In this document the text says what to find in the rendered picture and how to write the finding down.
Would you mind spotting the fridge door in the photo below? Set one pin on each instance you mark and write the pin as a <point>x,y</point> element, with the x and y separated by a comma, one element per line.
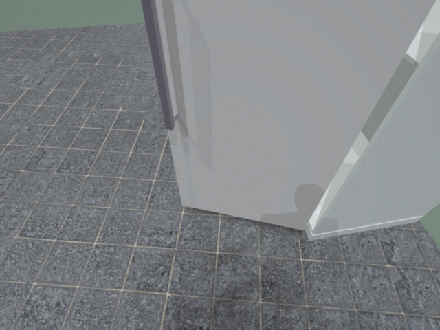
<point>272,94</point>

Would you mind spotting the handle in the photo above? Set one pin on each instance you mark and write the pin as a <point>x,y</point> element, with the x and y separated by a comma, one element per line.
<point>155,42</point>

